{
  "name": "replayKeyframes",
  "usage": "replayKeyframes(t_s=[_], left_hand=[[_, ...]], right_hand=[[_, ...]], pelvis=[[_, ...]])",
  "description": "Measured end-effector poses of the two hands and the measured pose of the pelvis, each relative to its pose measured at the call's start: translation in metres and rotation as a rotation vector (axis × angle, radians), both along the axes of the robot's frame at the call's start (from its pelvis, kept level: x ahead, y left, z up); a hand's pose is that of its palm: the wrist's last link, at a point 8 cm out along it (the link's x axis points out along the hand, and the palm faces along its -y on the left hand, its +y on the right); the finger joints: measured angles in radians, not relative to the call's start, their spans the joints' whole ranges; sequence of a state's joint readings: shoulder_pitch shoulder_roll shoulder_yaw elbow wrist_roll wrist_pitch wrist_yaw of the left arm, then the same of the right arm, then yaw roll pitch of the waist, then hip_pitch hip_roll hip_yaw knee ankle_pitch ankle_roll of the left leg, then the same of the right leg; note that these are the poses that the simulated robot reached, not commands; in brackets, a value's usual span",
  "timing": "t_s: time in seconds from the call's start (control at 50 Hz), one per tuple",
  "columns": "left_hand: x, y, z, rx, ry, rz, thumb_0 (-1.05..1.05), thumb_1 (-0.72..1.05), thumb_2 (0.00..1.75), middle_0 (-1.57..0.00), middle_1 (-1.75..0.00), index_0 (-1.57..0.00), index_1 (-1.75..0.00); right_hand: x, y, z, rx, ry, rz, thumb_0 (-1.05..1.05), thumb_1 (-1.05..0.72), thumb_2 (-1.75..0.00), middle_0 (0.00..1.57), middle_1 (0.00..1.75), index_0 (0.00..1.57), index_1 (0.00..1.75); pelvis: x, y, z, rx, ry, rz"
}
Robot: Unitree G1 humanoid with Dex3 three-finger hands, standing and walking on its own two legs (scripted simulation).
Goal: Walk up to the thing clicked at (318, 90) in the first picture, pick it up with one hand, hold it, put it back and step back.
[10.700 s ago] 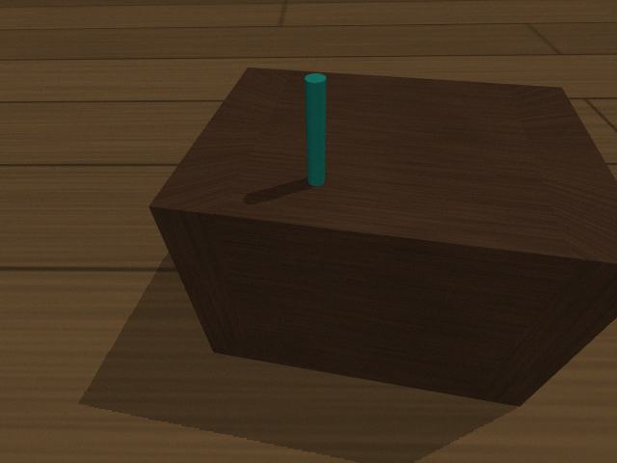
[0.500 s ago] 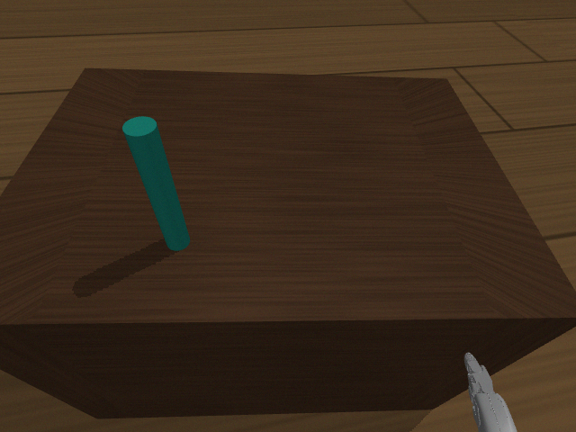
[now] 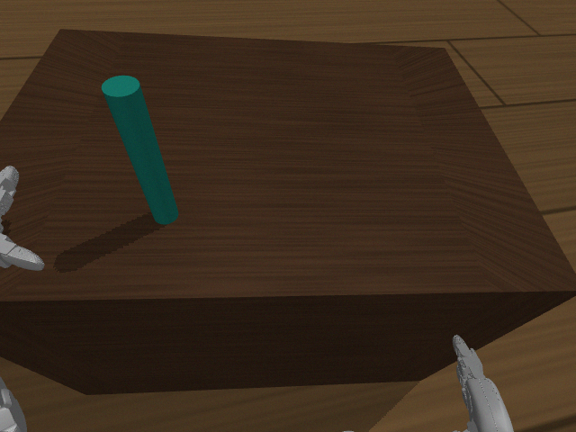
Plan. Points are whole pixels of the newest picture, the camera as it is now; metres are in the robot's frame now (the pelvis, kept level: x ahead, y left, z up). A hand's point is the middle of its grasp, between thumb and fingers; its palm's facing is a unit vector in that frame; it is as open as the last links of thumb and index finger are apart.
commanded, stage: close in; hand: left
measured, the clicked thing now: (148, 163) +0.49 +0.19 +0.09
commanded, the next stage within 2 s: close in 0.68 s
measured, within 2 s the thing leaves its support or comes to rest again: neither
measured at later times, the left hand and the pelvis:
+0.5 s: hand (125, 200) +0.45 +0.22 +0.05, palm faces +0.12 -0.99 +0.03, open 17.2 cm; pelvis +0.00 +0.00 -0.02, yaw -2 degrees
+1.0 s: hand (149, 193) +0.46 +0.19 +0.05, palm faces +0.14 -0.99 +0.02, open 17.0 cm; pelvis -0.01 -0.01 -0.02, yaw -2 degrees
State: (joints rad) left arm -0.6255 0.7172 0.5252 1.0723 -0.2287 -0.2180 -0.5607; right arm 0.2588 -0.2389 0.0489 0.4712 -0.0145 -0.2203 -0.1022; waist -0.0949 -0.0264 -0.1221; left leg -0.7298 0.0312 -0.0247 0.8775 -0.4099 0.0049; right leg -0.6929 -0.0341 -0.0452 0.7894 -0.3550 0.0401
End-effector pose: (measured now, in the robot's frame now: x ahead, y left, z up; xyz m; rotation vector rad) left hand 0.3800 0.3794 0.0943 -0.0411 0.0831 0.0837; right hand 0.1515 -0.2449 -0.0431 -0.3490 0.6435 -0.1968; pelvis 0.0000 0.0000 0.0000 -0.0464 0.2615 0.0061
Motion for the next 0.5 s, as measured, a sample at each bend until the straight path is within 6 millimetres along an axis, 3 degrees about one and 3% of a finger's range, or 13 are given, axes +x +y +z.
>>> replayKeyframes(t_s=[0.12, 0.2, 0.32, 0.5], left_hand=[[0.025, -0.046, -0.042, -0.024, -0.006, -0.034, -0.02, -0.55, 0.04, -0.05, -0.05, -0.05, -0.05], [0.039, -0.071, -0.058, -0.025, -0.026, -0.032, -0.02, -0.55, 0.03, -0.06, -0.05, -0.06, -0.05], [0.052, -0.092, -0.054, -0.004, -0.062, 0.014, -0.02, -0.52, 0.02, -0.06, -0.04, -0.07, -0.03], [0.045, -0.104, -0.043, 0.017, -0.055, 0.037, -0.02, -0.47, 0.01, -0.06, -0.03, -0.07, -0.01]], right_hand=[[-0.010, -0.006, 0.003, -0.021, -0.011, -0.005, -0.01, 0.56, -0.04, 0.06, 0.06, 0.06, 0.05], [-0.022, -0.016, 0.004, -0.043, 0.006, -0.034, -0.01, 0.56, -0.04, 0.06, 0.06, 0.06, 0.05], [-0.033, -0.023, 0.005, -0.044, 0.022, -0.073, -0.01, 0.54, -0.04, 0.06, 0.05, 0.06, 0.05], [-0.021, -0.018, 0.004, 0.020, -0.016, -0.065, -0.01, 0.53, -0.05, 0.06, 0.05, 0.06, 0.05]], pelvis=[[-0.005, 0.000, -0.012, -0.006, 0.030, -0.011], [-0.007, 0.001, -0.019, -0.008, 0.045, -0.022], [-0.007, 0.001, -0.022, -0.007, 0.051, -0.036], [-0.001, -0.003, -0.022, 0.004, 0.040, -0.036]])
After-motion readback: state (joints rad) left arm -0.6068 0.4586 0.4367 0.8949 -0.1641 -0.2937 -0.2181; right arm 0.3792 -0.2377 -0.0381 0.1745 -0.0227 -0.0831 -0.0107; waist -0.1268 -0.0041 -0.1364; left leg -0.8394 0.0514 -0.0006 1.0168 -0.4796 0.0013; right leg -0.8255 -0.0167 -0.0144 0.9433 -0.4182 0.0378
